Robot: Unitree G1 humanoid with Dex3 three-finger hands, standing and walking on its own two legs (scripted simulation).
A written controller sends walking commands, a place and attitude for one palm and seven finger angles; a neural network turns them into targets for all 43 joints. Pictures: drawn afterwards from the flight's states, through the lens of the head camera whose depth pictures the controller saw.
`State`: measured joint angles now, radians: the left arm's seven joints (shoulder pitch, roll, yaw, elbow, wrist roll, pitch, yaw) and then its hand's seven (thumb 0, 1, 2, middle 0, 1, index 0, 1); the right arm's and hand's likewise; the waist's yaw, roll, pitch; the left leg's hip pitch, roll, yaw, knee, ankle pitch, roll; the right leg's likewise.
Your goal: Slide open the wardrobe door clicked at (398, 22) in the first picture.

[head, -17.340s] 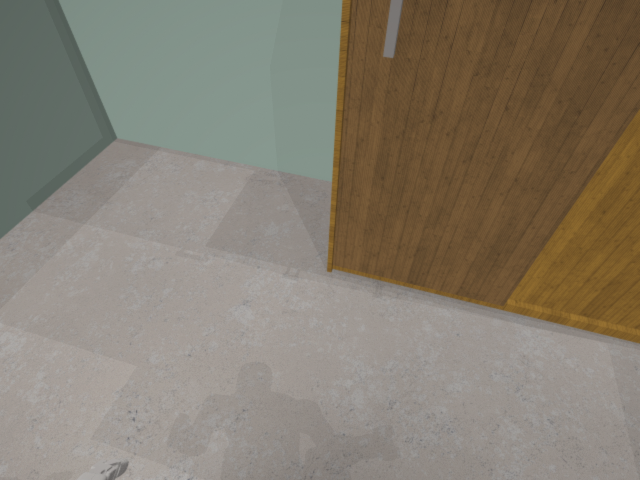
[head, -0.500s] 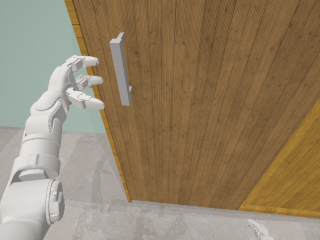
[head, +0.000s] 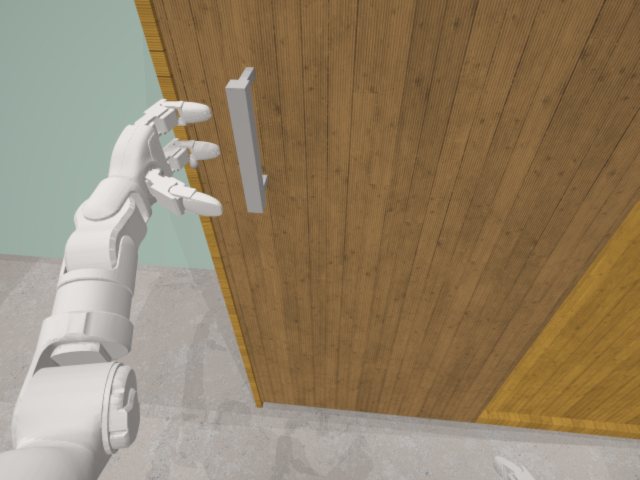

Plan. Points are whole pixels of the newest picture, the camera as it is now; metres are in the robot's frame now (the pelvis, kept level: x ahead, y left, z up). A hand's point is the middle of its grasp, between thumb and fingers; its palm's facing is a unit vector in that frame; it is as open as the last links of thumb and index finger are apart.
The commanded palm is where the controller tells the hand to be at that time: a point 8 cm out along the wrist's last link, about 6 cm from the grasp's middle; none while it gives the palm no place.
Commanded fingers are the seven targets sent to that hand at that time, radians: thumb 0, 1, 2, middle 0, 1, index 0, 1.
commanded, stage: move the hooked fingers beside the handle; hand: left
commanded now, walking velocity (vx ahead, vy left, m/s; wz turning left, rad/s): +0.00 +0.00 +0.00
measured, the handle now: (252, 144) +0.48 +0.11 +0.21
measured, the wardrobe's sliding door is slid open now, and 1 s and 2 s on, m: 0.00 0.00 0.00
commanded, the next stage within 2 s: feel for the door with the fingertips in 1.16 s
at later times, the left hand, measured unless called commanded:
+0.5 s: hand (198, 179) +0.41 +0.17 +0.20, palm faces -0.03 -1.00 -0.02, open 14.0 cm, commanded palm +0.38 +0.22 +0.21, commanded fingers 0.00 -0.50 0.30 -0.30 -1.20 -0.30 -1.20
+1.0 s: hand (189, 163) +0.41 +0.18 +0.22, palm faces -0.05 -1.00 +0.01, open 14.0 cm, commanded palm +0.39 +0.23 +0.21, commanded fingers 0.00 -0.50 0.30 -0.30 -1.20 -0.30 -1.20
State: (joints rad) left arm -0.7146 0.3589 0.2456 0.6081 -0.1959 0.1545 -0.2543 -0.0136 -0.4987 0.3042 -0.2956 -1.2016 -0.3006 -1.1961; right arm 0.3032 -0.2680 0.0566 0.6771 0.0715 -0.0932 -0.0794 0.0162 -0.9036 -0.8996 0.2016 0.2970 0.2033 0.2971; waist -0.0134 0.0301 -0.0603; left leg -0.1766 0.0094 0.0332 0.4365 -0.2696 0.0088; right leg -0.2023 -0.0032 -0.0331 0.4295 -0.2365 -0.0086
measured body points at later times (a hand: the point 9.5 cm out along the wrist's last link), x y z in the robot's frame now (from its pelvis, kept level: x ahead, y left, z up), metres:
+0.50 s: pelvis +0.00 -0.01 +0.00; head -0.02 -0.02 +0.45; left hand +0.40 +0.22 +0.21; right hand +0.14 -0.25 -0.10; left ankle -0.02 +0.11 -0.74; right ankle -0.01 -0.11 -0.74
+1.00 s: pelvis -0.01 -0.01 +0.00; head -0.02 -0.01 +0.45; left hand +0.41 +0.23 +0.22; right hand +0.11 -0.26 -0.10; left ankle -0.02 +0.11 -0.74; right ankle -0.01 -0.12 -0.74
